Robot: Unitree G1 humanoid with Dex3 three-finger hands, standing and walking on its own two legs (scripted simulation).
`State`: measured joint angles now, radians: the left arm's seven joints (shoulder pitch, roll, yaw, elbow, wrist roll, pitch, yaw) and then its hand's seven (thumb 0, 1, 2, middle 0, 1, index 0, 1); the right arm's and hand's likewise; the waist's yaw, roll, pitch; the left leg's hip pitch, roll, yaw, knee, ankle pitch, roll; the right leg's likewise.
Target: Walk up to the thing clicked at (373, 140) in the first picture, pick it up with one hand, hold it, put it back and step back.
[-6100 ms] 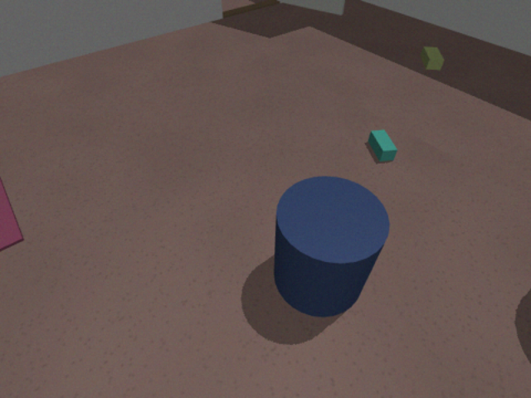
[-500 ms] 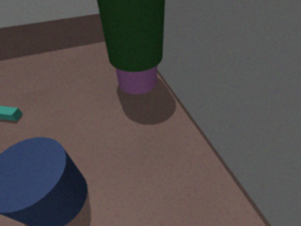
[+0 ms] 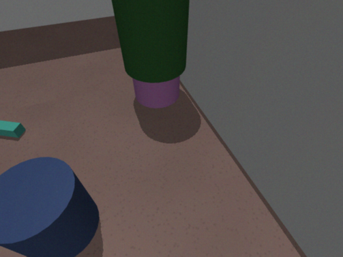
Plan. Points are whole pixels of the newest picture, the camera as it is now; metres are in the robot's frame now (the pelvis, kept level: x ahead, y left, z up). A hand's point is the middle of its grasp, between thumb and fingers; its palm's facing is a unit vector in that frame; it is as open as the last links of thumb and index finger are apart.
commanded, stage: stand
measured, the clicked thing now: (8, 128) +1.13 +1.33 -0.74
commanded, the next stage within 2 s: walk up in 0.32 s
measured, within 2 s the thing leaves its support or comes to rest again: neither
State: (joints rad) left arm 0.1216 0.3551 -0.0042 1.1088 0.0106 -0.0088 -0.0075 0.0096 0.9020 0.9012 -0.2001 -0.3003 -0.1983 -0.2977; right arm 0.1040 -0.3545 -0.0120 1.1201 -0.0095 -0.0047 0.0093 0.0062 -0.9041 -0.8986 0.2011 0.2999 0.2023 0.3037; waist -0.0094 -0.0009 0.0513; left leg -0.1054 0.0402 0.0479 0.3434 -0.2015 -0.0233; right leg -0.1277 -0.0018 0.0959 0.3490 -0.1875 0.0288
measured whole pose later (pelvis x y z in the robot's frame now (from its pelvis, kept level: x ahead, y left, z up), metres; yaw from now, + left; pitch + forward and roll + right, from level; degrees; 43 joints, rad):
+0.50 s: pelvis +0.02 -0.02 +0.00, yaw -3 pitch -2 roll +0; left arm 0.21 0.42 0.05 1.05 0.03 -0.02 -0.07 0.01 0.90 0.90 -0.20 -0.30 -0.20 -0.30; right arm 0.21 -0.38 -0.08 1.03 -0.04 -0.03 0.05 0.01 -0.90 -0.90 0.20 0.30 0.21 0.30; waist -0.02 0.01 0.03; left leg -0.07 0.07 0.08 0.37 -0.27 0.02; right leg -0.30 -0.02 0.01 0.68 -0.45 -0.02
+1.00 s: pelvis +0.19 -0.04 -0.02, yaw +1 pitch -3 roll -3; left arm 0.33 0.38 0.07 0.91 0.02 -0.09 -0.03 0.01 0.90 0.90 -0.20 -0.30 -0.20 -0.30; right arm 0.26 -0.40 -0.06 0.92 -0.03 0.00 0.09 0.01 -0.91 -0.90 0.20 0.30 0.20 0.30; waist 0.02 0.05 0.09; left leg -0.47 0.08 -0.03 0.66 -0.20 0.01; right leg 0.05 0.03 -0.12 0.37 -0.37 -0.01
